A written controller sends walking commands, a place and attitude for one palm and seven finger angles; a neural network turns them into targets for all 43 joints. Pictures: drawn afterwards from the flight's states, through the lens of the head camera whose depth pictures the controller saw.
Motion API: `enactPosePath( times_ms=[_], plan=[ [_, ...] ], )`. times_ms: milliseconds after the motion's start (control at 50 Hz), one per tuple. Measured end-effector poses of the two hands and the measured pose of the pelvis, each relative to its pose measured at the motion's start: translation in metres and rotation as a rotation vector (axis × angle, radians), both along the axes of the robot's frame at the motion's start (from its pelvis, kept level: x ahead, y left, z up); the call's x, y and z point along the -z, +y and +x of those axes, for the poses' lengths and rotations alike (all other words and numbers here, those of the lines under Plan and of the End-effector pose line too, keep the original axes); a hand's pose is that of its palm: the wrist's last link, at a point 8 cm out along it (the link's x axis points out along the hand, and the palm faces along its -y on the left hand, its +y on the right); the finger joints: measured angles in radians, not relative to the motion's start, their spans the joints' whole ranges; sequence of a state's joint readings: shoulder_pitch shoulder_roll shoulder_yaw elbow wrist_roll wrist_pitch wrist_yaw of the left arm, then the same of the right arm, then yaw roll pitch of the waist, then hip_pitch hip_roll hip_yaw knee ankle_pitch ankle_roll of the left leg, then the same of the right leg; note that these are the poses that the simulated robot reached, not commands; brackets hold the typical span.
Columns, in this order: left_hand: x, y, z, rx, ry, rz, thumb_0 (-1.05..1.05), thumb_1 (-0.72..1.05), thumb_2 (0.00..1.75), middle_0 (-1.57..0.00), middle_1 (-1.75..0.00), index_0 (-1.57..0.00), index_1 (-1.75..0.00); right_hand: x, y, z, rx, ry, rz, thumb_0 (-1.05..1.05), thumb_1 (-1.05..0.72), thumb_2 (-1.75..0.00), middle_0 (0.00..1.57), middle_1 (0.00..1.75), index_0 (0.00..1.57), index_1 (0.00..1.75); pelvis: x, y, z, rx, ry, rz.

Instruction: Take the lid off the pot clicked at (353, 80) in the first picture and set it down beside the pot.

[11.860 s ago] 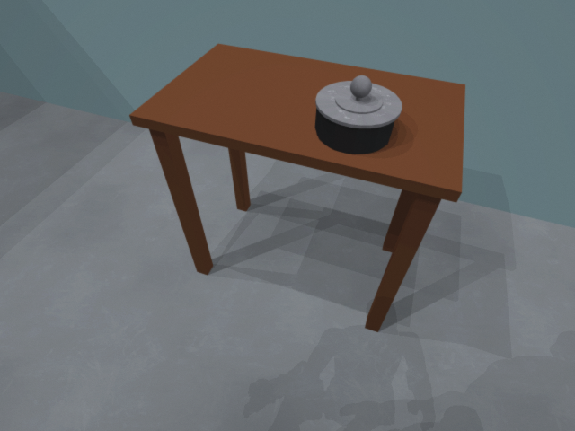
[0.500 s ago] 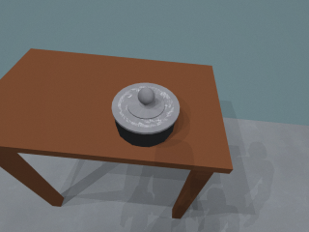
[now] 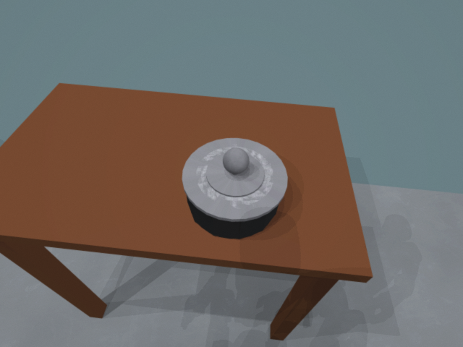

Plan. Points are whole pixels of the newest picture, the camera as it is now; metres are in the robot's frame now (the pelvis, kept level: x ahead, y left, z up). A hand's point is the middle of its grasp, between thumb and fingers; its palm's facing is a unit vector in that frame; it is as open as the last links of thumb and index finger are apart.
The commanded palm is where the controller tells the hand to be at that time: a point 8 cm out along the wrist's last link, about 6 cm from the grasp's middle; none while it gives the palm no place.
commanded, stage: look again from close up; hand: left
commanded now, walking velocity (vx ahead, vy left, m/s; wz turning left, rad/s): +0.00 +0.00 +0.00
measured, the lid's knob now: (235, 160) +0.40 +0.03 +0.11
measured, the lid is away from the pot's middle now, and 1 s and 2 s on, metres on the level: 0.00 0.00 0.00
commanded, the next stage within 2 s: lift the closed hand beside the body in 1.04 s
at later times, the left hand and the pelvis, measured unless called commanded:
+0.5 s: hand out of the picture +0.00 +0.14 -0.17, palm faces +0.04 -0.98 -0.20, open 7.4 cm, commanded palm none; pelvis +0.00 -0.03 +0.00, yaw +0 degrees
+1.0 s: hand out of the picture -0.02 +0.12 -0.17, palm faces +0.03 -0.98 -0.17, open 7.3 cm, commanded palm none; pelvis -0.01 -0.04 +0.01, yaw +0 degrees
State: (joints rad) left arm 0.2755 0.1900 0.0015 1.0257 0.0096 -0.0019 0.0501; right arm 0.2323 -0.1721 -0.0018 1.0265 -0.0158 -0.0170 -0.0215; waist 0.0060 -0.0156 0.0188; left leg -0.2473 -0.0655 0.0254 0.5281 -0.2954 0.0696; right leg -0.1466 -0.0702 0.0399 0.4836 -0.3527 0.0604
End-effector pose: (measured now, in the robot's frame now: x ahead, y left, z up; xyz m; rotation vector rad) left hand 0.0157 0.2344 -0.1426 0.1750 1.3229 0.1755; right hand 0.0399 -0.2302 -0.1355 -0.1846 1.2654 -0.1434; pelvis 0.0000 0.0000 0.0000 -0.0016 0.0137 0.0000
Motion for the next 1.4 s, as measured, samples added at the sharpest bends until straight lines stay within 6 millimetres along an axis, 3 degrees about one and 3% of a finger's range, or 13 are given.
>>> enactPosePath(
  times_ms=[140,280,620,880,1160,1220,1300,1340,1400],
  plan=[
    [0.0,-0.014,-0.007,-0.011,0.019,-0.012,0.0,0.91,0.9,-0.2,-0.3,-0.2,-0.3,-0.002,-0.006,0.016,-0.017,-0.021,0.007,0.01,-0.91,-0.9,0.2,0.3,0.2,0.3,-0.001,-0.01,0.002,-0.003,-0.002,0.002],
    [-0.001,-0.027,-0.016,-0.02,0.037,-0.02,0.0,0.91,0.9,-0.2,-0.3,-0.2,-0.3,-0.002,-0.015,0.016,-0.014,-0.015,0.009,0.01,-0.91,-0.9,0.2,0.3,0.2,0.3,-0.003,-0.02,0.002,-0.003,-0.005,0.003],
    [-0.001,-0.05,-0.026,-0.02,0.058,-0.037,0.0,0.91,0.9,-0.2,-0.3,-0.2,-0.3,-0.002,-0.034,-0.019,0.013,0.078,0.001,0.01,-0.93,-0.9,0.2,0.3,0.19,0.3,-0.005,-0.037,-0.001,-0.004,-0.01,0.003],
    [0.0,-0.058,-0.032,-0.018,0.072,-0.051,0.0,0.91,0.9,-0.2,-0.3,-0.2,-0.3,-0.001,-0.033,-0.043,0.03,0.134,0.013,0.01,-0.93,-0.9,0.2,0.3,0.19,0.3,-0.006,-0.041,-0.005,-0.004,-0.012,0.002],
    [0.001,-0.061,-0.04,-0.017,0.094,-0.06,0.0,0.91,0.9,-0.2,-0.3,-0.2,-0.3,0.0,-0.028,-0.053,0.036,0.153,0.02,0.02,-0.93,-0.9,0.2,0.3,0.2,0.3,-0.006,-0.041,-0.007,-0.001,-0.012,0.006],
    [-0.025,-0.045,-0.002,-0.067,-0.127,0.018,0.02,0.94,0.9,-0.22,-0.32,-0.22,-0.31,-0.007,-0.036,-0.037,0.026,0.017,0.008,0.02,-0.94,-0.9,0.2,0.3,0.2,0.3,-0.005,-0.041,-0.009,-0.021,-0.013,0.008],
    [-0.078,-0.036,0.059,-0.004,-0.452,0.121,0.03,0.96,0.9,-0.28,-0.39,-0.28,-0.38,-0.019,-0.048,0.011,-0.017,-0.224,0.002,0.02,-0.93,-0.9,0.2,0.3,0.2,0.3,-0.006,-0.039,-0.011,-0.046,-0.013,0.007],
    [-0.089,-0.039,0.076,0.014,-0.526,0.123,0.02,0.95,0.9,-0.33,-0.45,-0.33,-0.44,-0.027,-0.053,0.04,-0.023,-0.32,0.004,0.02,-0.93,-0.9,0.2,0.3,0.2,0.3,-0.006,-0.039,-0.014,-0.044,-0.004,0.006],
    [-0.109,-0.043,0.085,0.009,-0.628,0.108,0.01,0.94,0.9,-0.43,-0.56,-0.43,-0.55,-0.048,-0.057,0.084,-0.03,-0.465,-0.005,0.02,-0.92,-0.9,0.2,0.3,0.2,0.3,-0.006,-0.042,-0.016,-0.028,0.002,0.006]
  ],
)
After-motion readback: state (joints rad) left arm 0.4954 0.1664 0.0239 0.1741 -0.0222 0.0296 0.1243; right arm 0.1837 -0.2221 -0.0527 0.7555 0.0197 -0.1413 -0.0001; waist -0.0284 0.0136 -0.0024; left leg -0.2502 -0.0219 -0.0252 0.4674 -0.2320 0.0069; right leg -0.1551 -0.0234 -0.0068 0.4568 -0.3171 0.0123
